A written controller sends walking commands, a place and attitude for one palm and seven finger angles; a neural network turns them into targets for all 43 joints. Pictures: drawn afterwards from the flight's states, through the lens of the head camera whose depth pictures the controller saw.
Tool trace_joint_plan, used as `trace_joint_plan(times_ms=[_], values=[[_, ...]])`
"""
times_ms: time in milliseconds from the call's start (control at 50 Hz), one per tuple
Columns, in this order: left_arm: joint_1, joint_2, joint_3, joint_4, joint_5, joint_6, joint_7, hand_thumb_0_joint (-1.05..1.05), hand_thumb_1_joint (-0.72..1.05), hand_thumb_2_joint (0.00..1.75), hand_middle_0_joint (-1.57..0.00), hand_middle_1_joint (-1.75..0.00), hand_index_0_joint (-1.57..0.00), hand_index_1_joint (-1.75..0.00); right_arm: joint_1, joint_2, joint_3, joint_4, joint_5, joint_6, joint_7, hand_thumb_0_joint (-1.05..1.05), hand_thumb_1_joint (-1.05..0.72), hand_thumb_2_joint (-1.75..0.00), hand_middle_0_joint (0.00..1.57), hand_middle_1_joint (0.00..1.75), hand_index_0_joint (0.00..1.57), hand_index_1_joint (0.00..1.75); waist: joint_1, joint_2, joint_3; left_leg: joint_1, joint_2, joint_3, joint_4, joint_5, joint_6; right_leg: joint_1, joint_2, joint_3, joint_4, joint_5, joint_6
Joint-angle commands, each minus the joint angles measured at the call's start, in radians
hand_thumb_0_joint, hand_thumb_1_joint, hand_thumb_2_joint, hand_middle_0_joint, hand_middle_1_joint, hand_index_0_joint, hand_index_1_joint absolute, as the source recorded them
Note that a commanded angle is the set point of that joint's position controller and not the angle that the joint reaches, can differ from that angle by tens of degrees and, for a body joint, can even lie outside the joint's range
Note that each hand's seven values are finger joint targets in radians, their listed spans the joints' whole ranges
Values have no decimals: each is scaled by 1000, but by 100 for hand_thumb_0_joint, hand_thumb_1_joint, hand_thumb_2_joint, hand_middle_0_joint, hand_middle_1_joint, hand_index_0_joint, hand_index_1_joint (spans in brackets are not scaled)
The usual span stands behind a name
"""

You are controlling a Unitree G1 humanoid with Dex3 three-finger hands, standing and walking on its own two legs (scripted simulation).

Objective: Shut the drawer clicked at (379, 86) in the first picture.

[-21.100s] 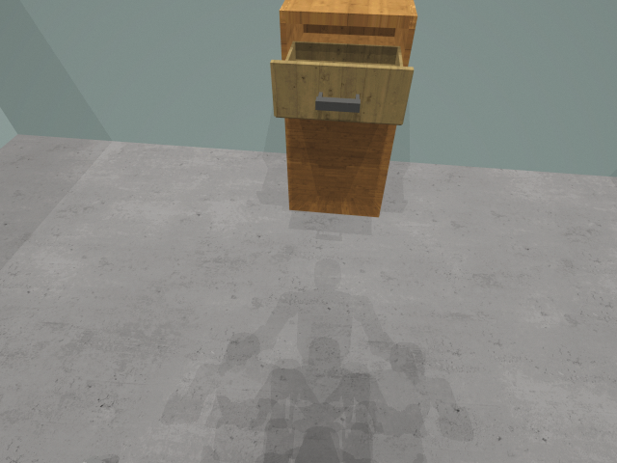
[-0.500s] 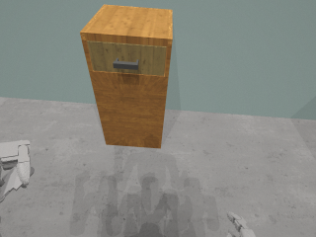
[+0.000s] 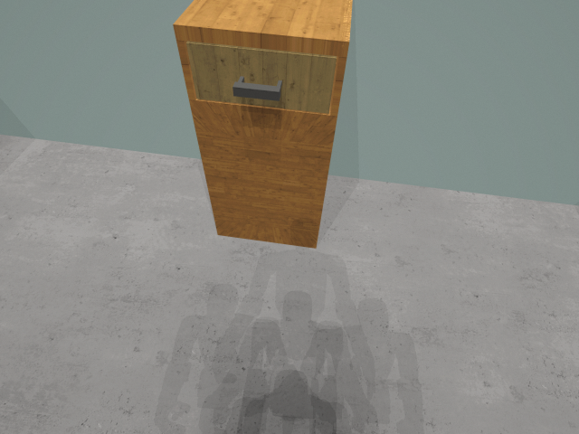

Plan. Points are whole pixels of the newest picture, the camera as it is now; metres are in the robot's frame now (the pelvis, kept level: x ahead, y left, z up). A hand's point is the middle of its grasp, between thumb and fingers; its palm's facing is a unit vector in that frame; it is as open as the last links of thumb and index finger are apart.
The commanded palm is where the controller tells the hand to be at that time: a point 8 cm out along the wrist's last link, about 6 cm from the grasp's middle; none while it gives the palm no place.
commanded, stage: let the arm hang, fingers relaxed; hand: left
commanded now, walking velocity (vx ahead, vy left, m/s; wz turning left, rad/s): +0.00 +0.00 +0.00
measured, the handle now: (258, 86) +0.91 +0.14 -0.02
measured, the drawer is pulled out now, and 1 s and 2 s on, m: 0.00 0.00 0.00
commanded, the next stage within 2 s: look to check the result in 0.64 s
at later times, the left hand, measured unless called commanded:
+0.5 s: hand out of the picture +0.08 +0.22 -0.16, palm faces -0.01 -0.96 -0.27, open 7.3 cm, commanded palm none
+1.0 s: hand out of the picture +0.09 +0.24 -0.16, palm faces -0.04 -0.95 -0.31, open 7.4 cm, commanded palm none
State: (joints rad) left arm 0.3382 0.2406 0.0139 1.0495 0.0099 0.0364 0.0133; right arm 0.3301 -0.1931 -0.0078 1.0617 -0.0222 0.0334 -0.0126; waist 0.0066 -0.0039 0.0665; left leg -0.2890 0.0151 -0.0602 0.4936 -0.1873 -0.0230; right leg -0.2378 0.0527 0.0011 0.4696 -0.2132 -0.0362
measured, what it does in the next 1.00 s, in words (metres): stands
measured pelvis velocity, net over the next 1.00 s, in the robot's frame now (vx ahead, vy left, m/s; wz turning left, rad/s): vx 0.03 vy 0.01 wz -0.02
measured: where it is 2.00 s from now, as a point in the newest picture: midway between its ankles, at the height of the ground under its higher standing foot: outside the picture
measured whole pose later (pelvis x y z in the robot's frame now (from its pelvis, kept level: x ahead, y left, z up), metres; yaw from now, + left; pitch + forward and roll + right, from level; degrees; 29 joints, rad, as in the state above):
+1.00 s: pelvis +0.03 +0.01 +0.01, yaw -1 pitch -1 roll +0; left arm 0.13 0.29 0.01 1.13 0.01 0.00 0.01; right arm 0.15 -0.28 -0.02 1.13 -0.02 0.01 -0.01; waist -0.01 0.01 0.07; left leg -0.18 0.00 -0.02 0.36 -0.16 0.00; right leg -0.15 0.03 0.04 0.36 -0.19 -0.01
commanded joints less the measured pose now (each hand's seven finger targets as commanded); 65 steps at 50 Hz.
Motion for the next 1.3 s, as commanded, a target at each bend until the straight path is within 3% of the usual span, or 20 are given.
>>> trace_joint_plan(times_ms=[0, 120, 240, 300, 420, 480, 560, 680, 720, 820, 1060, 1280], values=[[-54, 129, 27, -20, -5, -47, 6, 0, 90, 90, -44, -56, -44, -56, -4, -127, -29, -22, 5, -37, -18, 0, -90, -90, 20, 30, 20, 30, -11, 26, -48, 77, 61, -43, -112, -4, 61, -13, -126, 130, -164, -81, -35], [-57, 132, 26, 33, -3, -42, 10, 0, 90, 90, -20, -30, -20, -30, 1, -135, -33, 20, 2, -32, -18, 0, -90, -90, 20, 30, 20, 30, -8, 30, -3, 60, 63, -55, -155, -85, 65, -31, -121, 127, -175, -162, -35], [-86, 142, 32, 40, 1, -43, 11, 0, 90, 90, -20, -30, -20, -30, -27, -143, -40, 23, -1, -33, -14, 0, -90, -90, 20, 30, 20, 30, -7, 13, 11, 53, 59, -60, -172, -104, 66, -29, -123, 125, -170, -164, -29], [-111, 142, 32, 33, 3, -45, 11, 0, 90, 90, -20, -30, -20, -30, -52, -150, -42, 20, -1, -35, -13, 0, -90, -90, 20, 30, 20, 30, -9, 34, 23, 56, 67, -68, -182, -96, 66, -37, -121, 125, -163, -141, -27], [-155, 156, 35, 22, 2, -56, 10, 0, 90, 90, -20, -30, -20, -30, -95, -171, -42, 13, 1, -46, -13, 0, -90, -90, 20, 30, 20, 30, -10, 14, -23, 100, 75, -63, -169, 37, 63, 8, -129, 124, -151, -9, -20], [-167, 164, 36, 18, 4, -56, 10, 0, 90, 90, -20, -30, -20, -30, -121, -182, -45, 11, 2, -43, -11, 0, -90, -90, 20, 30, 20, 30, -9, 26, -5, 103, 73, -62, -171, 25, 61, -6, -130, 129, -164, -26, -18], [-187, 179, 38, 17, 4, -58, 7, 0, 90, 90, -20, -30, -20, -30, -135, -196, -44, 11, 0, -44, -9, 0, -90, -90, 20, 30, 20, 30, -13, 6, -32, 122, 73, -59, -175, 24, 59, 12, -134, 132, -175, -28, -15], [-204, 199, 38, 15, 2, -64, 8, 0, 90, 90, -20, -30, -20, -30, -161, -223, -44, 10, 3, -47, -10, 0, -90, -90, 20, 30, 20, 30, -14, 30, -70, 160, 81, -50, -164, 104, 56, 42, -140, 133, -169, 69, -16], [-214, 205, 36, 20, 1, -63, 8, 0, 90, 90, -20, -30, -20, -30, -166, -224, -41, 15, 3, -47, -10, 0, -90, -90, 20, 30, 20, 30, -15, 12, -65, 159, 82, -51, -171, 109, 55, 51, -142, 132, -172, 82, -14], [-216, 217, 33, 29, 0, -61, 7, 0, 90, 90, -20, -30, -20, -30, -177, -240, -40, 19, 3, -42, -9, 0, -90, -90, 20, 30, 20, 30, -16, 14, -58, 167, 81, -47, -175, 74, 53, 44, -144, 138, -196, 34, -13], [-225, 237, 33, 36, -2, -64, 8, 0, 90, 90, -20, -30, -20, -30, -199, -267, -39, 24, 5, -48, -12, 0, -90, -90, 20, 30, 20, 30, -15, 16, -103, 206, 91, -45, -177, 156, 51, 91, -151, 132, -184, 148, -10], [-243, 250, 36, 26, 1, -68, 9, 0, 90, 90, -20, -30, -20, -30, -224, -282, -42, 17, 6, -49, -9, 0, -90, -90, 20, 30, 20, 30, -15, 14, -85, 214, 92, -42, -185, 167, 50, 89, -153, 135, -195, 168, -7]])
